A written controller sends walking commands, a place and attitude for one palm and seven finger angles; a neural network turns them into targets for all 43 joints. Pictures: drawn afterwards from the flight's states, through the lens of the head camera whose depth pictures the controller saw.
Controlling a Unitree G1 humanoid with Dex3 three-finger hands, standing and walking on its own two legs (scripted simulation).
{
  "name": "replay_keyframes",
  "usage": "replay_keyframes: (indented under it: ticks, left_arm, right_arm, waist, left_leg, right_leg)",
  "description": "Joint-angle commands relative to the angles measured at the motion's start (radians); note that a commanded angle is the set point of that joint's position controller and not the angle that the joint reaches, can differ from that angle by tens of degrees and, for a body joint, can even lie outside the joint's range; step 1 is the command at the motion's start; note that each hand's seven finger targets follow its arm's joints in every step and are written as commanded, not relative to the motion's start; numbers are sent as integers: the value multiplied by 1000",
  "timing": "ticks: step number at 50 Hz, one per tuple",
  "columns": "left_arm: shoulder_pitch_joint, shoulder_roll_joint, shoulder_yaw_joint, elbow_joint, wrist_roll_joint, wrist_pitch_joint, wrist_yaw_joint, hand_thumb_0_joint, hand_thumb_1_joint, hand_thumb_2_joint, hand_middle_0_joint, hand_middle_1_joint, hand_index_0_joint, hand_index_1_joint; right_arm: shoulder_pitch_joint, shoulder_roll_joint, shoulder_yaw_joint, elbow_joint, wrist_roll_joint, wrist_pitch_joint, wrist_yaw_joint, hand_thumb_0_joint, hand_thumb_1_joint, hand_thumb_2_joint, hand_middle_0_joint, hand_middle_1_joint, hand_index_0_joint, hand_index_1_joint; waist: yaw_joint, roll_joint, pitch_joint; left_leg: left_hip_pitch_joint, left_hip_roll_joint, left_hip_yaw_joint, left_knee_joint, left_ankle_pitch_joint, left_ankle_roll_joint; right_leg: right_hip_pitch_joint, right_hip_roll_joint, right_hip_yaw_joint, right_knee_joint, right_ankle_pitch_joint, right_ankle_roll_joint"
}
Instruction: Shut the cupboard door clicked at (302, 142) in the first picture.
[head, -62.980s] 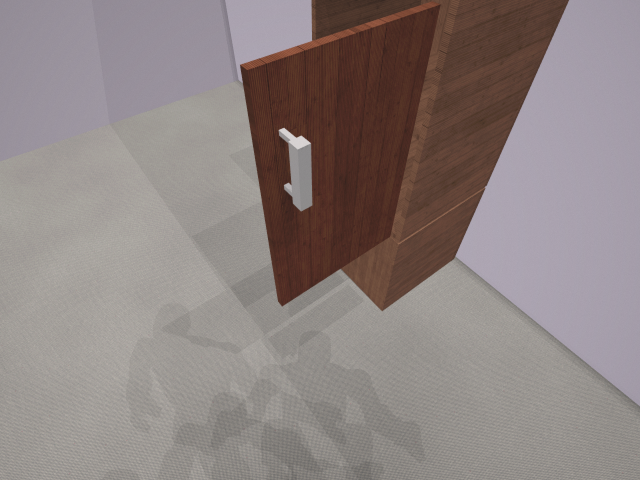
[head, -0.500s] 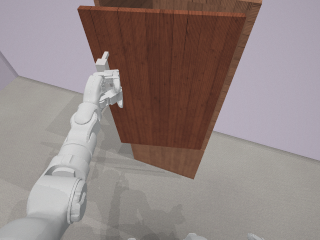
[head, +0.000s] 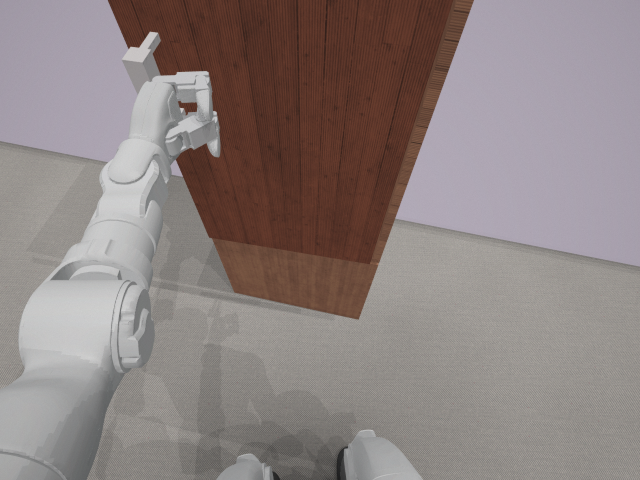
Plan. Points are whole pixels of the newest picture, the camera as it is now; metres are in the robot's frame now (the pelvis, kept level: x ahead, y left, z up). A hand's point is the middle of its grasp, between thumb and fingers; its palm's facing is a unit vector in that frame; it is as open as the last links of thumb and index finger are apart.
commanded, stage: push the door shut along its arc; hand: left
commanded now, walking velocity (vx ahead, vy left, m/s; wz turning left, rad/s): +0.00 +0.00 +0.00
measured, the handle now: (161, 90) +0.59 +0.14 +0.12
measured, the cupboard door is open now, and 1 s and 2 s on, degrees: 3 0 0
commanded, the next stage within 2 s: pull the fist back off the door in 0.66 s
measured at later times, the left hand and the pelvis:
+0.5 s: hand (234, 100) +0.55 +0.04 +0.13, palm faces -0.36 -0.93 -0.02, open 3.0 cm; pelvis +0.01 +0.00 -0.01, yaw +1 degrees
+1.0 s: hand (253, 99) +0.55 +0.02 +0.12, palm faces +0.09 -1.00 -0.02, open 2.9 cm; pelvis -0.01 -0.01 -0.02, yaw +2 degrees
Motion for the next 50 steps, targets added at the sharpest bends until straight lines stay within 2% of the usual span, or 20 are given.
replay_keyframes:
  ticks: [1,3,8,11,13,21,22,24,27,30,33,36,38,39,40,42,44,47,48,50]
  left_arm:
    - [-582,124,-5,-224,-15,-58,-26,0,900,900,-1300,-1500,-1300,-1500]
    - [-606,189,42,-210,-11,-46,-28,0,900,900,-1300,-1500,-1300,-1500]
    - [-592,238,80,-183,2,-31,-35,0,900,900,-1300,-1500,-1300,-1500]
    - [-613,218,63,-165,10,-26,-37,0,900,900,-1300,-1500,-1300,-1500]
    - [-610,233,75,-182,15,-23,-43,0,900,900,-1300,-1500,-1300,-1500]
    - [-748,149,-8,-176,6,-2,-76,0,900,900,-1300,-1500,-1300,-1500]
    - [-775,147,-14,-177,7,-1,-79,0,900,900,-1300,-1500,-1300,-1500]
    - [-790,168,-3,-157,6,9,-84,0,900,900,-1300,-1500,-1300,-1500]
    - [-836,115,-38,-155,-4,11,-98,0,900,900,-1300,-1500,-1300,-1500]
    - [-880,95,-56,-130,-6,20,-100,0,900,900,-1300,-1500,-1300,-1500]
    - [-928,58,-88,-146,-7,13,-103,0,900,900,-1300,-1500,-1300,-1500]
    - [-955,-10,-131,-151,-19,18,-107,0,900,900,-1300,-1500,-1300,-1500]
    - [-961,11,-127,-130,-13,24,-105,0,900,900,-1300,-1500,-1300,-1500]
    - [-985,21,68,-120,-75,40,109,0,900,900,-1300,-1500,-1300,-1500]
    - [-938,-31,30,-109,-37,47,225,0,900,900,-1300,-1500,-1300,-1500]
    - [-922,-93,39,-105,13,27,399,0,900,900,-1300,-1500,-1300,-1500]
    - [-952,-113,44,-126,80,-12,546,0,900,900,-1300,-1500,-1300,-1500]
    - [-973,-56,-10,-114,218,-78,596,0,900,900,-1300,-1500,-1300,-1500]
    - [-976,-14,-11,-110,245,-93,587,0,900,900,-1300,-1500,-1300,-1500]
    - [-947,10,-22,-82,259,-100,554,0,900,900,-1300,-1500,-1300,-1500]
  right_arm:
    - [147,-168,-56,-66,-7,-16,-4,0,-900,-900,200,300,200,300]
    - [158,-177,-58,-57,-8,-9,-6,0,-900,-900,200,300,200,300]
    - [170,-176,-54,-66,-14,6,-6,0,-900,-900,200,300,200,300]
    - [184,-174,-54,-72,-18,13,-4,0,-900,-900,200,300,200,300]
    - [186,-178,-60,-75,-20,20,-2,0,-900,-900,200,300,200,300]
    - [202,-176,-62,-49,-22,32,-11,0,-900,-900,200,300,200,300]
    - [199,-177,-63,-37,-25,30,-11,0,-900,-900,200,300,200,300]
    - [206,-181,-62,-30,-28,29,-13,0,-900,-900,200,300,200,300]
    - [199,-179,-60,-19,-29,22,-16,0,-900,-900,200,300,200,300]
    - [201,-182,-59,-1,-32,14,-19,0,-900,-900,200,300,200,300]
    - [198,-185,-60,15,-34,2,-21,0,-900,-900,200,300,200,300]
    - [191,-180,-57,28,-34,-11,-24,0,-900,-900,200,300,200,300]
    - [186,-188,-58,41,-33,-17,-26,0,-900,-900,200,300,200,300]
    - [208,-155,-50,18,-45,-30,-14,0,-900,-900,200,300,200,300]
    - [218,-150,-48,19,-57,-38,7,0,-900,-900,200,300,200,300]
    - [234,-146,-59,19,-81,-42,40,0,-900,-900,200,300,200,300]
    - [236,-141,-64,22,-106,-40,72,0,-900,-900,200,300,200,300]
    - [246,-148,-70,20,-120,-33,100,0,-900,-900,200,300,200,300]
    - [245,-154,-70,15,-120,-30,105,0,-900,-900,200,300,200,300]
    - [236,-158,-70,0,-110,-22,105,0,-900,-900,200,300,200,300]
  waist:
    - [-46,19,-482]
    - [-51,2,-483]
    - [-42,10,-491]
    - [-54,9,-479]
    - [-52,17,-522]
    - [-109,33,-500]
    - [-114,57,-512]
    - [-124,33,-513]
    - [-138,65,-524]
    - [-161,51,-485]
    - [-173,87,-513]
    - [-189,102,-498]
    - [-192,111,-502]
    - [-151,146,-514]
    - [-155,142,-524]
    - [-166,53,-504]
    - [-168,66,-505]
    - [-183,84,-515]
    - [-180,101,-514]
    - [-170,87,-517]
  left_leg:
    - [293,-14,-114,-81,257,-1]
    - [272,-13,-113,-76,254,0]
    - [237,-17,-104,-63,289,0]
    - [227,-21,-102,-55,305,4]
    - [248,-18,-101,-44,339,2]
    - [279,-22,-111,-23,341,10]
    - [300,-19,-117,-18,351,6]
    - [287,-18,-123,-12,340,8]
    - [309,-21,-127,-1,340,11]
    - [284,-19,-136,2,289,12]
    - [331,-13,-153,11,295,12]
    - [352,-10,-158,12,286,16]
    - [343,-6,-164,19,255,12]
    - [246,3,-170,15,179,-12]
    - [237,9,-179,-1,146,-19]
    - [213,10,-188,-7,140,-19]
    - [180,1,-170,0,106,-20]
    - [160,-10,-150,12,84,-14]
    - [150,-14,-144,9,65,-11]
    - [141,-18,-139,-5,36,-8]
  right_leg:
    - [137,42,38,-82,229,-4]
    - [145,43,43,-85,238,0]
    - [171,42,47,-74,287,1]
    - [165,44,44,-69,301,0]
    - [164,44,46,-62,335,2]
    - [91,49,35,-67,318,2]
    - [68,50,35,-64,317,3]
    - [64,50,32,-63,302,4]
    - [28,52,31,-60,288,2]
    - [-12,53,24,-64,231,2]
    - [-73,53,15,-53,199,-1]
    - [-115,55,2,-48,171,-3]
    - [-146,54,5,-43,142,-3]
    - [-126,44,18,-54,110,7]
    - [-124,42,13,-40,93,14]
    - [-121,42,1,-39,91,25]
    - [-128,39,4,-38,68,28]
    - [-128,34,15,-29,51,22]
    - [-115,31,23,-33,40,18]
    - [-79,32,30,-42,30,12]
